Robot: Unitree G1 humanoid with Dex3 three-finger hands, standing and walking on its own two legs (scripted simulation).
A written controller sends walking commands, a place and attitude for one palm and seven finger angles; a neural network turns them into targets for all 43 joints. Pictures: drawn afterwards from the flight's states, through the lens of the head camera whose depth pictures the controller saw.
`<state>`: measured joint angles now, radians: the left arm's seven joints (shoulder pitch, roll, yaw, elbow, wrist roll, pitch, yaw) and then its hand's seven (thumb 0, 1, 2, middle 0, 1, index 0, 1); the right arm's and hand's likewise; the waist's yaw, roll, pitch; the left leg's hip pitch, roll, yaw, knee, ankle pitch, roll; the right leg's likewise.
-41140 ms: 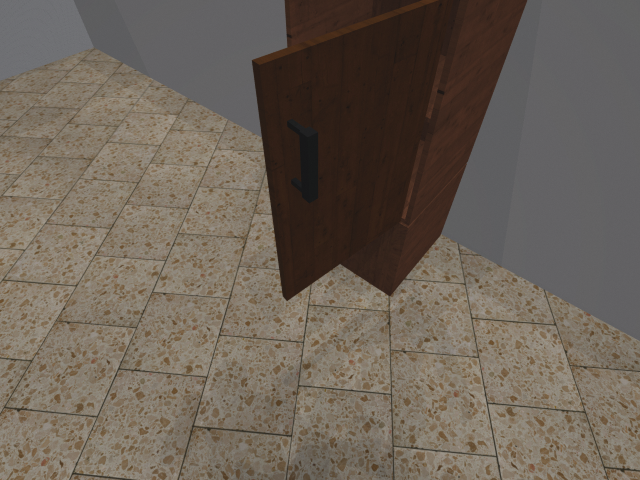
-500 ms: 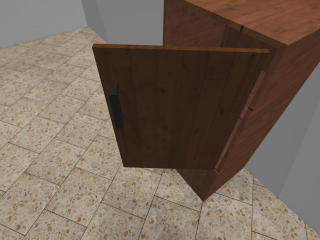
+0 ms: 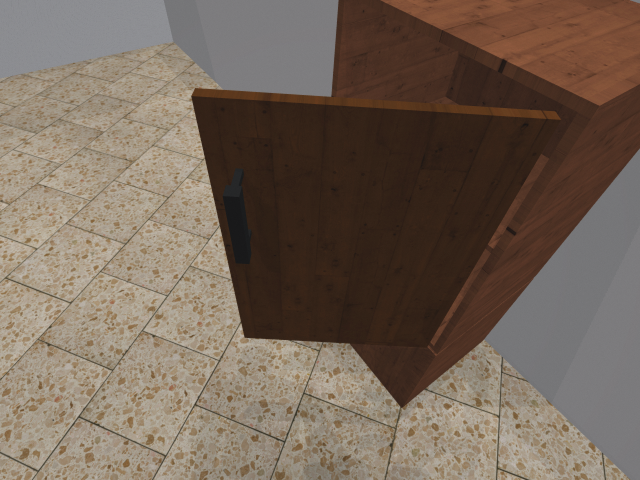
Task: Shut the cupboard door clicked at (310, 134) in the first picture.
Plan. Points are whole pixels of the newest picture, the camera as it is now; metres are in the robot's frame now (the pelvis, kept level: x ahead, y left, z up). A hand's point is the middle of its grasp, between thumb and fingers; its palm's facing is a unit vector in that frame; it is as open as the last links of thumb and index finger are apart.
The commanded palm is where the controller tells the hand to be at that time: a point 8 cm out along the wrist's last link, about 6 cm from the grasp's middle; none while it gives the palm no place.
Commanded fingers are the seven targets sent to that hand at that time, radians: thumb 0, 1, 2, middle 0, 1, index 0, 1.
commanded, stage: raise the hand and make a fist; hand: left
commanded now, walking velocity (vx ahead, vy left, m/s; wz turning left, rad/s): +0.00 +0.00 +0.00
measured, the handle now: (241, 217) +0.43 +0.15 +0.08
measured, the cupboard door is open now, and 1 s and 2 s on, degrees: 52 52 52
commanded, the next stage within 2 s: none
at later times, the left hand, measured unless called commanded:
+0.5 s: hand (202, 471) +0.14 +0.15 -0.05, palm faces +0.02 -1.00 +0.02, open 6.3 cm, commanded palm +0.11 +0.21 -0.03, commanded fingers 0.00 0.90 0.90 -0.57 -0.70 -0.57 -0.70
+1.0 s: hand (177, 422) +0.18 +0.17 +0.02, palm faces +0.07 -1.00 -0.05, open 3.9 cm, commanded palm +0.14 +0.22 +0.02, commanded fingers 0.00 0.90 0.90 -1.02 -1.20 -1.02 -1.20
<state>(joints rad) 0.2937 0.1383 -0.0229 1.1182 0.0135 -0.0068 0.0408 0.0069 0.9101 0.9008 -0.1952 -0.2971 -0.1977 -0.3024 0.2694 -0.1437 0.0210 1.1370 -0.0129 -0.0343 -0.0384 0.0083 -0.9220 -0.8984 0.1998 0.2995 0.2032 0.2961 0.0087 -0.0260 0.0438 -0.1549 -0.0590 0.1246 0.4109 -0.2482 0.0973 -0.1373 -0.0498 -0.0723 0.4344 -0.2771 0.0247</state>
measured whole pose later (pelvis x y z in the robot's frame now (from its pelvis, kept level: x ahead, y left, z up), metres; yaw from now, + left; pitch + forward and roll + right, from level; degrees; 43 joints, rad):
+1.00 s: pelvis +0.00 -0.03 -0.06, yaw +6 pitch +10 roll -1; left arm 0.49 0.25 0.17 -0.15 -0.31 -0.33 -0.29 0.02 0.90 0.90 -0.85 -1.01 -0.85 -1.01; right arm 0.30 -0.24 0.03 0.53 0.03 -0.22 -0.05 0.01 -0.90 -0.90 0.20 0.30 0.21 0.30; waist 0.01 0.04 -0.11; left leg -0.67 -0.03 0.02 0.97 -0.48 0.05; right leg -0.67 0.03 -0.12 0.92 -0.44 -0.07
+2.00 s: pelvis +0.00 -0.01 -0.02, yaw +6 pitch +2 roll -2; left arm 0.30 0.28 0.18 -0.16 -0.28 -0.10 -0.26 0.02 0.90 0.90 -1.30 -1.50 -1.30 -1.50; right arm 0.27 -0.26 0.05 0.56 0.04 -0.25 -0.06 0.01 -0.90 -0.90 0.20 0.30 0.21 0.30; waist 0.03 0.04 -0.05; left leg -0.36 -0.06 0.03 0.70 -0.37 0.08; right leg -0.36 0.02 -0.09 0.66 -0.33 -0.04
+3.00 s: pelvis +0.01 -0.04 -0.02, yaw +5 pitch +3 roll +0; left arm -0.10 0.17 0.01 0.12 -0.18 -0.06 -0.07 0.02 0.90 0.90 -1.30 -1.50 -1.30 -1.50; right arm 0.23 -0.24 0.06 0.58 0.04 -0.13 -0.03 0.01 -0.90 -0.90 0.20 0.30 0.20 0.30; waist 0.00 0.04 -0.04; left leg -0.35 -0.04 0.03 0.67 -0.37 0.05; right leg -0.38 0.03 -0.08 0.67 -0.35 -0.07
